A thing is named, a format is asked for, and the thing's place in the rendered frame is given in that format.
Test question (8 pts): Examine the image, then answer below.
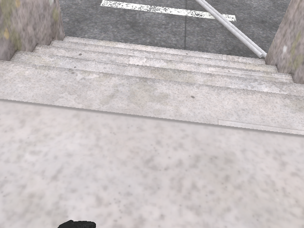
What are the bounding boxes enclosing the stairs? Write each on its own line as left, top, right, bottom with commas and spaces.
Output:
10, 36, 304, 96

